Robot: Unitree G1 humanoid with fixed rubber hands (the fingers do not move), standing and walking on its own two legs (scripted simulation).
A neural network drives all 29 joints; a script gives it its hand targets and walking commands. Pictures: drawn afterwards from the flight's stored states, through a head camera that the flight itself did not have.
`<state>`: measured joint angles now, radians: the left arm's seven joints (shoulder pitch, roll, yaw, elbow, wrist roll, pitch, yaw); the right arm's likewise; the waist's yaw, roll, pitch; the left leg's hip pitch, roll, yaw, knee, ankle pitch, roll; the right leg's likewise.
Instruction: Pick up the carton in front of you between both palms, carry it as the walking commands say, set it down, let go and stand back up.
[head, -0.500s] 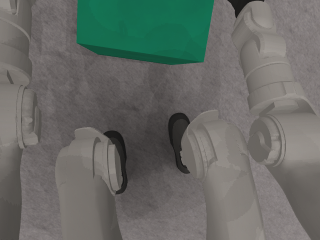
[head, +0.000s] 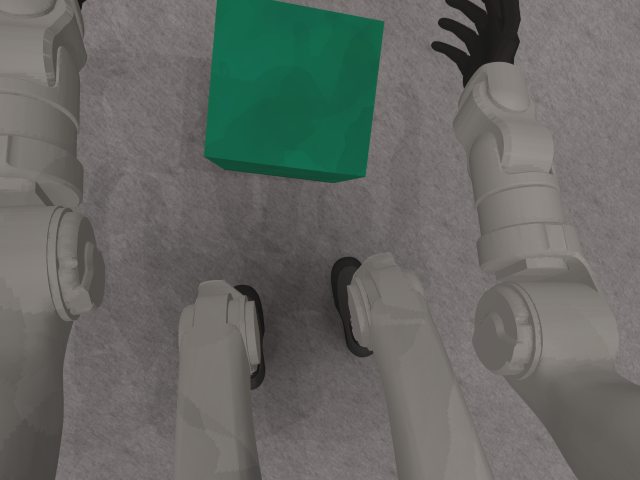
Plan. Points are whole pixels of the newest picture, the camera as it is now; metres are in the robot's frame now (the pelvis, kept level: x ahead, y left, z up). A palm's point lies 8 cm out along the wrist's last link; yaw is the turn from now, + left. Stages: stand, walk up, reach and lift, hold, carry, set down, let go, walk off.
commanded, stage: set down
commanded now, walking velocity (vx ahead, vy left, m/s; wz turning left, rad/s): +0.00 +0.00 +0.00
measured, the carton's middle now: (289, 109) +0.53 -0.02 -0.37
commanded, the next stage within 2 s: let go in 0.40 s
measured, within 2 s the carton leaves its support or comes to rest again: neither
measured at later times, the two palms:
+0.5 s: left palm out of the picture +0.58 +0.20 +0.04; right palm out of the picture +0.49 -0.19 +0.04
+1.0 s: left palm out of the picture +0.41 +0.20 +0.14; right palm out of the picture +0.36 -0.24 +0.16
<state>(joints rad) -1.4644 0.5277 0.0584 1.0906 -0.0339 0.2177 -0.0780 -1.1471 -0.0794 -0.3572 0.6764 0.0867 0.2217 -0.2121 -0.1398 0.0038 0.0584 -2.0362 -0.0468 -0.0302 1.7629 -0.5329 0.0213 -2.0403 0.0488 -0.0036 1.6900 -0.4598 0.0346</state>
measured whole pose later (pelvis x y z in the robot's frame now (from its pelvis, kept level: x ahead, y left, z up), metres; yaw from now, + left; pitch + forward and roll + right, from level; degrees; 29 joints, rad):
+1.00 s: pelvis +0.09 -0.02 +0.24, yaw +3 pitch +24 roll +0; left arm -0.33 0.20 0.19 0.64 0.07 0.05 0.01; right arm -0.15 -0.17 -0.10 0.50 0.00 0.05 0.08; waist -0.09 -0.03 -0.05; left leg -0.84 -0.04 -0.06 0.73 -0.31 -0.01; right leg -0.87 0.04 0.03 0.73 -0.28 -0.02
